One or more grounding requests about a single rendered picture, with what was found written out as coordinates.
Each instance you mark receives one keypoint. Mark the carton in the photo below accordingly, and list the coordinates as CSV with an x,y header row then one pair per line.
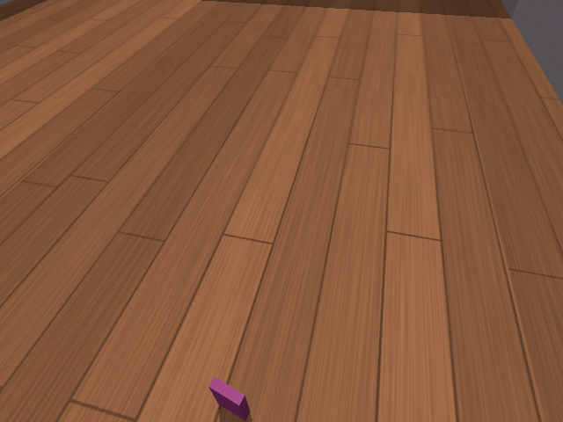
x,y
229,398

